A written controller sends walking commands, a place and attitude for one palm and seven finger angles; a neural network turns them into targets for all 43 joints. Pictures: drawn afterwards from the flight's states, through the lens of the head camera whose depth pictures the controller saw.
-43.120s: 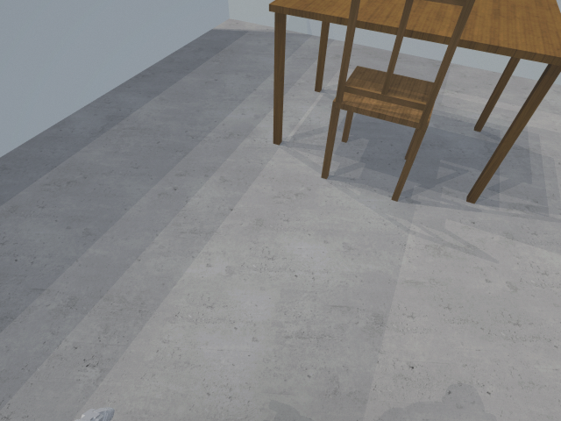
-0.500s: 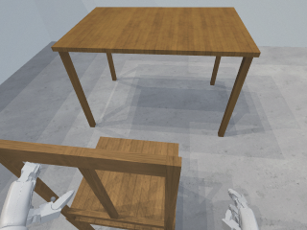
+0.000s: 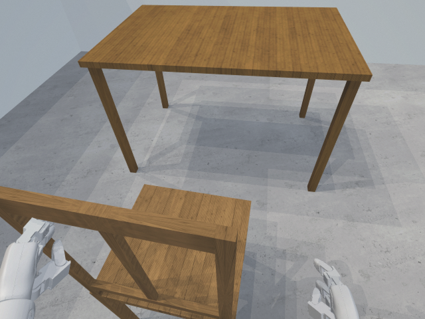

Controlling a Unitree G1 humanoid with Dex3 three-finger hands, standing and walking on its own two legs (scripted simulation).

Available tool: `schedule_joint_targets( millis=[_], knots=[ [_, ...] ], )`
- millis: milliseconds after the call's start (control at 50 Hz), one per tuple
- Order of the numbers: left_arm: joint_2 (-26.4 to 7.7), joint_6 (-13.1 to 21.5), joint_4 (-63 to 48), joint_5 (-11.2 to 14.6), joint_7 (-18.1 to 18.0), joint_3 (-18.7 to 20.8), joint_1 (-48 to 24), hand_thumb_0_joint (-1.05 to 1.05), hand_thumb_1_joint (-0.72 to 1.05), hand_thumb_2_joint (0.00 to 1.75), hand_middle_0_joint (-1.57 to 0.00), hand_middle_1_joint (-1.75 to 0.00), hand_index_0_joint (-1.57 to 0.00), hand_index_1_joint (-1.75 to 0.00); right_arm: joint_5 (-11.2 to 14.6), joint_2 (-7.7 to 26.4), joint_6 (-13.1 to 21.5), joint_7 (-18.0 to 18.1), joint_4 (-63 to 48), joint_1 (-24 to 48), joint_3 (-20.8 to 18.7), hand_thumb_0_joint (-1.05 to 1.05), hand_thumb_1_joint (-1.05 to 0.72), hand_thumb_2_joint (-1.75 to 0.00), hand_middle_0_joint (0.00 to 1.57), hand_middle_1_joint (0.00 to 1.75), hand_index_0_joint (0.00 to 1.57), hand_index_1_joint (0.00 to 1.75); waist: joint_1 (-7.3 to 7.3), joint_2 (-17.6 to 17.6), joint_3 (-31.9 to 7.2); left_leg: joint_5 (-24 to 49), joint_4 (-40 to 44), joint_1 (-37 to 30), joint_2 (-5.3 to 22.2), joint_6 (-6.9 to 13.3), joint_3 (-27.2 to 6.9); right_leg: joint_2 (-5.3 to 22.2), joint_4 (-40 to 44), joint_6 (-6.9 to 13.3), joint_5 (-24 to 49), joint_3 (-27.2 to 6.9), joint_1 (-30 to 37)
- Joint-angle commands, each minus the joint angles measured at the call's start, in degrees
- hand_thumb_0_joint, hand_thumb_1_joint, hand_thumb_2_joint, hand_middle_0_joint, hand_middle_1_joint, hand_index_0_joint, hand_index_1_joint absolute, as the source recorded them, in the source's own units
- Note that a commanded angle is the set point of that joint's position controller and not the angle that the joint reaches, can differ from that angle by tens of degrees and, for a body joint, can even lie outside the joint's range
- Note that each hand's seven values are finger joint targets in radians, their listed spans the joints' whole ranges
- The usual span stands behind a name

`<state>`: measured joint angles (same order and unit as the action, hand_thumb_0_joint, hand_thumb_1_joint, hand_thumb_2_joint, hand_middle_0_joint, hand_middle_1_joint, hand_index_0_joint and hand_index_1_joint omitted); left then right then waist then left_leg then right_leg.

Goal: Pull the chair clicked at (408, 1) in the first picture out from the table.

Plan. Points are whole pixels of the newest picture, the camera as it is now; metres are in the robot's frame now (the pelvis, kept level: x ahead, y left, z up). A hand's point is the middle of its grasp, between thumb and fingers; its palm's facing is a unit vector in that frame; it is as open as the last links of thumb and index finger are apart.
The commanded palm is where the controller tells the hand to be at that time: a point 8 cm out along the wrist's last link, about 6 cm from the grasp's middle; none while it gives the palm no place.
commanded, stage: draw the hand back to the body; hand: left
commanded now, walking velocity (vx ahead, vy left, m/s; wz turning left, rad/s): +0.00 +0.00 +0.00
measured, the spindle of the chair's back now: (135, 270) +0.20 +0.20 -0.05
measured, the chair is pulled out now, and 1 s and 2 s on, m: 0.67 0.70 0.71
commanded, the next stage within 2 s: step back with the hand held close in 0.04 s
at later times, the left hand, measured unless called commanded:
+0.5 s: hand (65, 275) +0.14 +0.26 +0.08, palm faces +0.24 -0.83 -0.51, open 7.1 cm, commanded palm +0.10 +0.30 +0.18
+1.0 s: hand out of the picture +0.08 +0.26 +0.08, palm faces +0.08 -0.78 -0.62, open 6.2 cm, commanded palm +0.02 +0.31 +0.18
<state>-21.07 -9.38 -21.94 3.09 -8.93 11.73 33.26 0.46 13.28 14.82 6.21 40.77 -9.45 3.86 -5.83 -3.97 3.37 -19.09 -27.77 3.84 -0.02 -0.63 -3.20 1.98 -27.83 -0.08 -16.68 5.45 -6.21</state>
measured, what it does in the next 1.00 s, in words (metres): walks backwards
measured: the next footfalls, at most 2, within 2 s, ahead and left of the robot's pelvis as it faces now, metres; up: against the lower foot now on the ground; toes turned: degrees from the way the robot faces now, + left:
right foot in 1.02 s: -0.16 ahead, -0.11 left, +0.00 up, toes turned +1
left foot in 1.64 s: -0.23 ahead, +0.16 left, +0.00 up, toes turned +7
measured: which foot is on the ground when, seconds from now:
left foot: down 0.00-1.00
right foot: down 0.00-0.88, up 0.90-1.00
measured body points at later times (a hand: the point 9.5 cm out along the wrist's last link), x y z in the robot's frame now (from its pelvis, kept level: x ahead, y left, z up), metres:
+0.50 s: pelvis -0.05 +0.00 +0.00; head -0.01 +0.00 +0.45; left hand +0.12 +0.30 +0.11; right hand +0.15 -0.22 -0.08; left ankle -0.04 +0.13 -0.74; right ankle -0.01 -0.12 -0.74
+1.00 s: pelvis -0.11 +0.01 -0.01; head -0.08 +0.04 +0.44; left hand +0.07 +0.30 +0.12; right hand +0.02 -0.23 -0.10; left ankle -0.04 +0.13 -0.74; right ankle -0.12 -0.12 -0.72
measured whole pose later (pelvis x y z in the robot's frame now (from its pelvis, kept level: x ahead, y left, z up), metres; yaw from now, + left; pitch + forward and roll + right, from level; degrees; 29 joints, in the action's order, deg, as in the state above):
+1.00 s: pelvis -0.11 +0.01 -0.01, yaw +2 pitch -1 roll -3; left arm -34.4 2.0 -30.1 -1.1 -5.1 16.6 38.7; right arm 0.2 10.3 10.6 7.5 36.8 -16.9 1.8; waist 1.0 1.0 5.3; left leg -12.0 -35.2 22.4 0.6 -0.3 -5.5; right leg -0.5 -41.8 -0.8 -15.7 3.4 -17.4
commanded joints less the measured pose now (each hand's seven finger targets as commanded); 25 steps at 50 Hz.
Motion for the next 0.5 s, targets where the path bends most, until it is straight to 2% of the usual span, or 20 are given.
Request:
schedule_joint_targets(
  millis=[0,60,100,120,140,160,180,200,220,240,280,300,360,400,440,460,480],
  knots=[
    [-15.3,12.3,-27.9,-1.6,-3.6,14.3,-15.6,0.00,0.90,0.90,-0.20,-0.30,-0.20,-0.30,0.0,5.2,3.5,0.2,-9.0,6.8,-2.1,0.00,-0.90,-0.90,0.20,0.30,0.20,0.30,1.59,-6.6,-10.9,24.7,3.2,0.8,1.8,0.7,-0.1,1.7,2.6,1.8,18.6,-2.1,4.4],
    [-15.9,12.2,-28.6,-1.6,-3.5,14.5,-16.8,0.00,0.90,0.90,-0.20,-0.30,-0.20,-0.30,0.0,5.5,3.5,0.1,-9.1,7.4,-2.3,0.00,-0.90,-0.90,0.20,0.30,0.20,0.30,1.63,-8.1,-11.2,22.5,3.4,0.9,1.7,0.7,-0.1,1.6,2.8,1.9,16.9,-2.7,4.3],
    [-15.3,12.5,-28.5,-1.7,-3.5,14.2,-16.0,0.00,0.90,0.90,-0.20,-0.30,-0.20,-0.30,0.0,5.3,3.5,0.1,-9.1,7.0,-2.1,0.00,-0.90,-0.90,0.20,0.30,0.20,0.30,1.44,-8.4,-10.7,23.6,3.5,0.6,1.8,0.7,0.0,1.7,2.6,1.9,17.6,-2.4,4.1],
    [-15.5,12.6,-28.8,-1.6,-3.6,14.3,-16.4,0.00,0.90,0.90,-0.20,-0.30,-0.20,-0.30,-0.1,5.3,3.5,0.0,-9.3,7.0,-2.1,0.00,-0.90,-0.90,0.20,0.30,0.20,0.30,1.45,-6.7,-10.8,23.5,3.5,0.8,1.8,0.8,-0.1,1.6,2.6,1.8,17.8,-2.1,4.3],
    [-14.8,12.8,-29.7,-1.6,-3.4,12.7,-19.1,0.00,0.90,0.90,-0.20,-0.30,-0.20,-0.30,0.0,5.6,3.6,0.0,-9.3,6.9,-2.0,0.00,-0.90,-0.90,0.20,0.30,0.20,0.30,1.94,-6.6,-11.2,23.0,3.6,0.3,1.8,0.9,0.0,1.7,2.5,1.7,17.4,-2.1,3.9],
    [-24.5,15.3,-28.1,-0.1,-2.2,20.2,-32.0,0.00,0.90,0.90,-0.20,-0.30,-0.20,-0.30,2.0,5.6,0.3,0.3,-14.7,4.4,-2.7,0.00,-0.90,-0.90,0.20,0.30,0.20,0.30,2.36,-8.0,-3.2,21.0,4.4,1.8,3.9,1.4,-1.6,3.3,4.8,2.0,22.5,-10.0,-1.8],
    [-21.3,15.6,-26.3,0.1,-1.6,17.7,-29.0,0.00,0.90,0.90,-0.20,-0.30,-0.20,-0.30,2.0,5.3,-1.2,0.6,-13.8,4.4,-3.2,0.00,-0.90,-0.90,0.20,0.30,0.20,0.30,3.30,-4.1,-4.9,20.2,4.7,1.9,4.6,1.5,-1.3,4.6,5.4,1.9,25.9,-9.3,-0.8],
    [-19.1,15.0,-24.4,0.2,-1.6,16.2,-24.7,0.00,0.90,0.90,-0.20,-0.30,-0.20,-0.30,1.8,5.2,-1.9,0.7,-14.0,4.6,-3.4,0.00,-0.90,-0.90,0.20,0.30,0.20,0.30,3.52,-1.1,-4.7,21.2,4.3,2.4,4.5,1.4,-1.1,5.2,5.1,1.7,28.2,-8.8,-0.3],
    [-17.7,14.7,-23.6,0.1,-1.5,15.0,-23.3,0.00,0.90,0.90,-0.20,-0.30,-0.20,-0.30,1.7,5.5,-2.7,0.6,-14.5,4.2,-3.5,0.00,-0.90,-0.90,0.20,0.30,0.20,0.30,3.70,0.0,-6.6,24.3,3.7,1.1,4.5,1.2,-0.8,5.5,3.9,1.6,31.0,-8.4,0.9],
    [-17.0,14.6,-24.5,-0.1,-1.5,14.1,-23.1,0.00,0.90,0.90,-0.20,-0.30,-0.20,-0.30,1.6,5.8,-3.3,0.6,-15.2,4.7,-3.5,0.00,-0.90,-0.90,0.20,0.30,0.20,0.30,3.67,-1.1,-8.6,27.1,3.5,0.0,4.7,1.2,-0.7,5.6,3.0,1.4,32.1,-8.0,1.7],
    [-17.3,15.1,-26.6,-0.3,-1.9,14.6,-19.4,0.00,0.90,0.90,-0.20,-0.30,-0.20,-0.30,1.5,5.6,-4.3,0.8,-16.2,5.2,-3.5,0.00,-0.90,-0.90,0.20,0.30,0.20,0.30,3.00,-8.2,-13.2,31.2,3.9,-1.8,5.4,1.4,-0.7,5.4,1.3,1.2,31.4,-7.8,3.2],
    [-17.7,15.5,-28.5,-0.3,-2.2,14.7,-17.8,0.00,0.90,0.90,-0.20,-0.30,-0.20,-0.30,1.3,5.7,-4.7,0.7,-16.7,5.4,-3.6,0.00,-0.90,-0.90,0.20,0.30,0.20,0.30,2.86,-9.4,-14.6,32.8,3.8,-1.3,5.7,1.5,-1.3,5.2,0.7,1.1,31.0,-7.5,4.2],
    [-18.7,16.0,-31.3,-0.3,-2.6,16.5,-11.7,0.00,0.90,0.90,-0.20,-0.30,-0.20,-0.30,1.3,5.5,-5.8,0.6,-17.6,5.9,-4.0,0.00,-0.90,-0.90,0.20,0.30,0.20,0.30,2.43,-8.8,-19.0,34.7,3.5,-0.6,6.4,1.9,-2.3,4.7,-1.1,0.9,30.1,-7.2,6.2],
    [-18.9,16.4,-33.7,-0.2,-2.8,17.1,-9.6,0.00,0.90,0.90,-0.20,-0.30,-0.20,-0.30,1.2,5.3,-6.3,0.6,-18.2,5.8,-4.1,0.00,-0.90,-0.90,0.20,0.30,0.20,0.30,2.44,-6.5,-18.7,32.0,3.7,2.4,6.8,1.9,-3.1,4.8,-1.4,0.8,28.6,-6.8,6.3],
    [-19.4,16.6,-34.1,-0.1,-3.0,18.0,-7.6,0.00,0.90,0.90,-0.20,-0.30,-0.20,-0.30,1.2,5.1,-6.6,0.7,-18.3,5.6,-4.4,0.00,-0.90,-0.90,0.20,0.30,0.20,0.30,2.37,-5.8,-17.2,28.2,4.2,6.1,7.0,2.1,-3.7,4.9,-1.5,0.8,26.9,-6.9,5.9],
    [-20.2,16.6,-34.1,-0.1,-3.1,18.9,-6.6,0.00,0.90,0.90,-0.20,-0.30,-0.20,-0.30,1.2,5.2,-6.7,0.9,-18.1,5.8,-4.6,0.00,-0.90,-0.90,0.20,0.30,0.20,0.30,2.42,-7.7,-17.0,25.7,4.9,7.2,6.9,2.2,-3.8,4.6,-1.7,0.7,25.4,-7.2,5.7],
    [-20.2,16.9,-34.2,-0.1,-3.2,19.4,-5.8,0.00,0.90,0.90,-0.20,-0.30,-0.20,-0.30,1.2,5.0,-6.8,1.0,-18.0,5.2,-4.5,0.00,-0.90,-0.90,0.20,0.30,0.20,0.30,2.34,-7.3,-16.3,23.7,5.0,8.7,7.2,2.3,-4.1,4.7,-1.5,0.6,23.8,-6.9,5.4]
  ],
)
